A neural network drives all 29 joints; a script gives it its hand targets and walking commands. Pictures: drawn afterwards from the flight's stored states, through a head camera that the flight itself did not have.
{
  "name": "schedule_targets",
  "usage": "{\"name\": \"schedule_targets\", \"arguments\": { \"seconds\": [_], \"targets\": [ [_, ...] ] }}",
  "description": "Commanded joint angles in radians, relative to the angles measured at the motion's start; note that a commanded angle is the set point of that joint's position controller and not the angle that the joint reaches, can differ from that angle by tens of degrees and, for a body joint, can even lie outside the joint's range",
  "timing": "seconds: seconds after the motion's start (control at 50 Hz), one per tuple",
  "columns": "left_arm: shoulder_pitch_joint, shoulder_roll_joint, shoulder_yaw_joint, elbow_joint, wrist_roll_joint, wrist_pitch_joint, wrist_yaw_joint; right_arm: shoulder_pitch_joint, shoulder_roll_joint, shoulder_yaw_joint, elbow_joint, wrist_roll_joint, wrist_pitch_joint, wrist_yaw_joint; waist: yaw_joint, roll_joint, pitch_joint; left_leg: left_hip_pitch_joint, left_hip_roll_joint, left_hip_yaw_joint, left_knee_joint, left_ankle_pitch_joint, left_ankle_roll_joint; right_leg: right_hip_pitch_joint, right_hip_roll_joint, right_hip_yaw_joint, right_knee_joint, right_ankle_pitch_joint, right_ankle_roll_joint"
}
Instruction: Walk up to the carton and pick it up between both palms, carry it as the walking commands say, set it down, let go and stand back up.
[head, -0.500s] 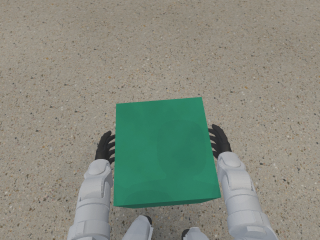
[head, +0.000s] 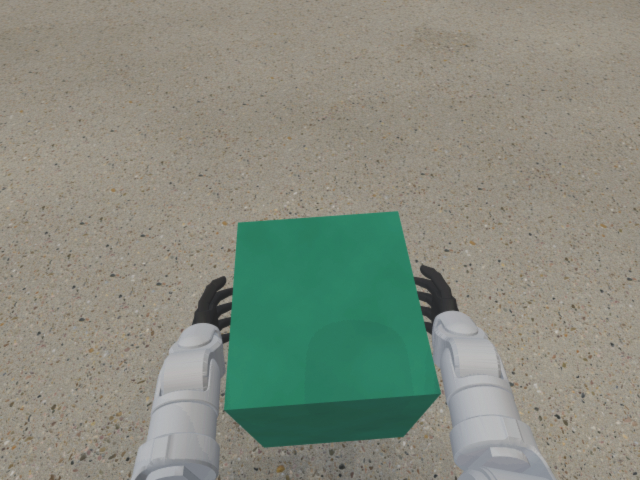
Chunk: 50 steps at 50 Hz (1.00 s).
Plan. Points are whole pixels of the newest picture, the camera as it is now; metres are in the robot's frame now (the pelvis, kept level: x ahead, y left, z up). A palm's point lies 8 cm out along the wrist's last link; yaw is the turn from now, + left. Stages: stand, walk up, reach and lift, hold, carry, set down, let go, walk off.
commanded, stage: reach and lift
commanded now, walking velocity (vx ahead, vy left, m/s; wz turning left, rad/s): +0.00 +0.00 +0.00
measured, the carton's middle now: (326, 337) +0.34 +0.04 -0.07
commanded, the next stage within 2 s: hold in 1.86 s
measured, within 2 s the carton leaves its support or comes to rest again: neither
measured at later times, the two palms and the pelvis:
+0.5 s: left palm (195, 333) +0.28 +0.19 +0.04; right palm (458, 320) +0.32 -0.12 +0.04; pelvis +0.01 +0.00 +0.01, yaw +1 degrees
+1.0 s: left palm (219, 318) +0.30 +0.17 +0.04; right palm (486, 331) +0.31 -0.15 +0.05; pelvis +0.01 +0.00 +0.01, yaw +0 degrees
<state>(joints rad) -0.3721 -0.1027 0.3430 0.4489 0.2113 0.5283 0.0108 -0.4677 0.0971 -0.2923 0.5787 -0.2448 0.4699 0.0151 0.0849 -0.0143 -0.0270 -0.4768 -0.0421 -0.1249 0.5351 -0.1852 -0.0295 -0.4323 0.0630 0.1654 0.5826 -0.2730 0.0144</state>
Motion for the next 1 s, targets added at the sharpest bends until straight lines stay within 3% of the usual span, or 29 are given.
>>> {"name": "schedule_targets", "arguments": {
  "seconds": [0.0, 0.02, 0.06, 0.12, 0.14, 0.16, 0.18, 0.24, 0.26, 0.28, 0.3, 0.32, 0.36, 0.38, 0.42, 0.44, 0.46, 0.6, 0.64, 0.68, 0.7, 0.74, 0.8, 0.84, 0.86, 0.88, 0.9, 0.92, 0.98],
  "targets": [
    [-0.827, -1.074, -0.671, -0.198, -0.222, -0.034, -0.265, -0.618, 1.153, 0.604, -0.079, 0.195, -0.028, 0.28, 0.005, 0.015, -0.634, 0.453, -0.053, 0.1, -0.045, 0.149, 0.023, 0.142, 0.033, -0.08, -0.121, 0.098, -0.015],
    [-0.698, -1.051, -0.637, -0.076, -0.207, -0.001, -0.264, -0.544, 1.059, 0.532, -0.01, 0.169, -0.008, 0.27, -0.032, 0.046, -0.448, 0.429, -0.039, 0.096, -0.055, 0.134, 0.016, 0.075, 0.028, -0.088, -0.131, 0.077, -0.023],
    [-0.605, -1.08, -0.571, -0.024, -0.193, 0.016, -0.271, -0.571, 1.072, 0.574, -0.063, 0.171, 0.001, 0.265, 0.005, -0.007, -0.413, 0.365, -0.051, 0.118, -0.063, 0.126, 0.017, 0.135, 0.026, -0.09, -0.151, 0.096, -0.019],
    [-0.694, -1.036, -0.694, -0.297, -0.257, 0.025, -0.257, -0.517, 1.148, 0.687, -0.182, 0.243, 0.029, 0.269, 0.03, -0.002, -0.625, 0.484, -0.051, 0.098, -0.078, 0.327, 0.015, 0.312, 0.043, -0.087, -0.142, 0.319, -0.002],
    [-0.522, -0.965, -0.601, -0.127, -0.184, 0.051, -0.265, -0.444, 1.054, 0.588, -0.095, 0.176, 0.047, 0.263, 0.018, -0.009, -0.397, 0.396, -0.051, 0.099, -0.09, 0.22, 0.019, 0.206, 0.043, -0.104, -0.16, 0.212, 0.009],
    [-0.645, -1.027, -0.683, -0.247, -0.226, 0.048, -0.26, -0.485, 1.074, 0.605, -0.14, 0.216, 0.04, 0.275, -0.015, 0.072, -0.464, 0.481, -0.045, 0.091, -0.093, 0.21, 0.007, 0.218, 0.045, -0.097, -0.168, 0.182, -0.018],
    [-0.604, -1.054, -0.665, -0.195, -0.209, 0.067, -0.259, -0.527, 1.071, 0.633, -0.187, 0.226, 0.039, 0.269, -0.003, 0.056, -0.393, 0.475, -0.048, 0.095, -0.094, 0.194, 0.02, 0.187, 0.036, -0.087, -0.176, 0.147, -0.016],
    [-0.512, -1.005, -0.623, -0.18, -0.205, 0.104, -0.255, -0.477, 1.021, 0.652, -0.225, 0.219, 0.077, 0.25, -0.003, -0.028, -0.302, 0.437, -0.057, 0.093, -0.099, 0.229, 0.02, 0.255, 0.02, -0.082, -0.189, 0.221, 0.001],
    [-0.543, -1.021, -0.691, -0.301, -0.249, 0.092, -0.263, -0.569, 1.074, 0.743, -0.33, 0.281, 0.074, 0.256, 0.036, -0.019, -0.472, 0.497, -0.055, 0.094, -0.117, 0.253, 0.016, 0.325, 0.031, -0.09, -0.194, 0.235, 0.007],
    [-0.493, -1.055, -0.757, -0.355, -0.266, 0.1, -0.255, -0.397, 1.073, 0.738, -0.327, 0.255, 0.078, 0.242, -0.019, -0.004, -0.495, 0.54, -0.047, 0.072, -0.092, 0.383, 0.015, 0.34, 0.035, -0.085, -0.164, 0.399, -0.009],
    [-0.463, -1.047, -0.759, -0.348, -0.264, 0.119, -0.247, -0.398, 1.032, 0.758, -0.364, 0.278, 0.092, 0.236, -0.019, 0.049, -0.459, 0.56, -0.062, 0.094, -0.119, 0.41, -0.001, 0.365, 0.031, -0.087, -0.191, 0.435, -0.007],
    [-0.433, -0.987, -0.738, -0.398, -0.256, 0.134, -0.243, -0.33, 1.06, 0.745, -0.35, 0.271, 0.113, 0.231, -0.02, -0.042, -0.434, 0.556, -0.062, 0.071, -0.107, 0.422, 0.015, 0.323, 0.035, -0.085, -0.184, 0.442, 0.011],
    [-0.451, -0.983, -0.764, -0.365, -0.24, 0.159, -0.243, -0.335, 0.948, 0.67, -0.35, 0.24, 0.127, 0.231, -0.059, 0.115, -0.346, 0.544, -0.059, 0.075, -0.145, 0.32, -0.004, 0.323, 0.031, -0.086, -0.219, 0.331, -0.016],
    [-0.449, -0.97, -0.814, -0.456, -0.267, 0.152, -0.234, -0.385, 1.007, 0.766, -0.435, 0.292, 0.131, 0.237, -0.004, 0.026, -0.407, 0.589, -0.055, 0.07, -0.126, 0.323, -0.001, 0.338, 0.048, -0.095, -0.196, 0.31, -0.005],
    [-0.521, -0.961, -0.729, -0.368, -0.25, 0.168, -0.231, -0.473, 0.992, 0.726, -0.389, 0.27, 0.149, 0.238, 0.032, 0.033, -0.314, 0.512, -0.062, 0.086, -0.155, 0.159, 0.015, 0.292, 0.027, -0.078, -0.226, 0.132, -0.014],
    [-0.511, -0.96, -0.773, -0.42, -0.266, 0.174, -0.23, -0.446, 0.976, 0.744, -0.438, 0.276, 0.157, 0.234, -0.016, 0.022, -0.352, 0.53, -0.065, 0.085, -0.154, 0.164, 0.006, 0.341, 0.039, -0.085, -0.226, 0.157, -0.007],
    [-0.578, -0.934, -0.711, -0.31, -0.25, 0.186, -0.229, -0.48, 0.946, 0.658, -0.309, 0.236, 0.181, 0.234, -0.022, -0.013, -0.23, 0.47, -0.055, 0.072, -0.177, -0.006, 0.022, 0.243, 0.027, -0.084, -0.241, -0.033, -0.007],
    [-0.575, -1.021, -0.76, -0.37, -0.275, 0.192, -0.231, -0.458, 0.982, 0.679, -0.368, 0.274, 0.181, 0.234, -0.051, 0.074, -0.359, 0.563, -0.049, 0.079, -0.138, 0.228, -0.004, 0.318, 0.031, -0.078, -0.217, 0.235, -0.021],
    [-0.537, -0.982, -0.693, -0.286, -0.238, 0.211, -0.227, -0.418, 0.978, 0.631, -0.266, 0.256, 0.212, 0.239, -0.041, 0.015, -0.246, 0.531, -0.049, 0.069, -0.165, 0.131, 0.008, 0.288, 0.024, -0.087, -0.236, 0.134, -0.006],
    [-0.532, -1.01, -0.728, -0.322, -0.261, 0.191, -0.234, -0.542, 0.967, 0.698, -0.42, 0.292, 0.186, 0.238, -0.034, -0.011, -0.344, 0.562, -0.043, 0.068, -0.15, 0.162, 0.016, 0.323, 0.021, -0.075, -0.221, 0.179, -0.006],
    [-0.416, -1.026, -0.737, -0.357, -0.249, 0.2, -0.232, -0.425, 1.002, 0.742, -0.454, 0.301, 0.194, 0.232, -0.026, -0.021, -0.414, 0.595, -0.054, 0.074, -0.139, 0.318, 0.017, 0.397, 0.033, -0.073, -0.213, 0.357, 0.0],
    [-0.533, -0.965, -0.716, -0.341, -0.249, 0.204, -0.226, -0.359, 0.986, 0.65, -0.331, 0.246, 0.222, 0.225, -0.073, -0.036, -0.272, 0.545, -0.047, 0.07, -0.162, 0.193, 0.016, 0.328, 0.031, -0.075, -0.231, 0.242, 0.0],
    [-0.522, -0.973, -0.745, -0.403, -0.242, 0.196, -0.217, -0.375, 0.952, 0.667, -0.394, 0.273, 0.208, 0.236, -0.065, 0.054, -0.332, 0.593, -0.048, 0.05, -0.163, 0.313, -0.001, 0.357, 0.039, -0.082, -0.227, 0.34, -0.007],
    [-0.477, -0.995, -0.743, -0.389, -0.243, 0.192, -0.208, -0.455, 0.956, 0.742, -0.494, 0.301, 0.205, 0.224, -0.037, -0.031, -0.384, 0.567, -0.057, 0.052, -0.141, 0.311, 0.012, 0.411, 0.028, -0.064, -0.217, 0.366, 0.008],
    [-0.544, -1.007, -0.784, -0.398, -0.252, 0.193, -0.212, -0.445, 0.946, 0.718, -0.473, 0.297, 0.204, 0.226, -0.069, 0.051, -0.347, 0.574, -0.066, 0.069, -0.152, 0.23, 0.005, 0.341, 0.02, -0.06, -0.236, 0.269, 0.001],
    [-0.539, -0.997, -0.774, -0.385, -0.266, 0.188, -0.214, -0.464, 0.924, 0.717, -0.482, 0.293, 0.201, 0.222, -0.086, 0.021, -0.349, 0.576, -0.052, 0.054, -0.156, 0.181, 0.014, 0.34, 0.027, -0.07, -0.224, 0.234, -0.009],
    [-0.482, -0.933, -0.707, -0.345, -0.211, 0.201, -0.207, -0.424, 0.943, 0.658, -0.389, 0.267, 0.219, 0.221, -0.047, 0.033, -0.281, 0.563, -0.055, 0.07, -0.165, 0.158, 0.021, 0.281, 0.005, -0.055, -0.251, 0.172, 0.0],
    [-0.546, -0.961, -0.742, -0.377, -0.249, 0.189, -0.204, -0.438, 0.957, 0.69, -0.406, 0.271, 0.221, 0.226, -0.079, -0.059, -0.299, 0.584, -0.057, 0.06, -0.16, 0.119, 0.028, 0.288, 0.023, -0.072, -0.24, 0.146, 0.009],
    [-0.491, -1.001, -0.766, -0.358, -0.251, 0.193, -0.215, -0.407, 0.926, 0.683, -0.426, 0.271, 0.21, 0.225, -0.093, 0.004, -0.294, 0.61, -0.051, 0.049, -0.168, 0.211, 0.01, 0.298, 0.031, -0.084, -0.24, 0.231, -0.005]
  ]
}}
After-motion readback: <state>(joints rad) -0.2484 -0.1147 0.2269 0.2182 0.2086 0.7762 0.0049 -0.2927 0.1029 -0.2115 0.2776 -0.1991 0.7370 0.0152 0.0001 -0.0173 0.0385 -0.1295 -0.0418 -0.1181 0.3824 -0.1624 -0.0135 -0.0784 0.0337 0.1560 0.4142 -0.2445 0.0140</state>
